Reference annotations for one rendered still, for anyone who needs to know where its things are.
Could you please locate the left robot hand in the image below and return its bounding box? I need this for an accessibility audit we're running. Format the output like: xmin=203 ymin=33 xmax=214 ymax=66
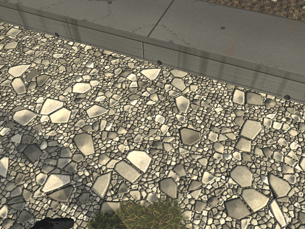
xmin=30 ymin=217 xmax=74 ymax=229

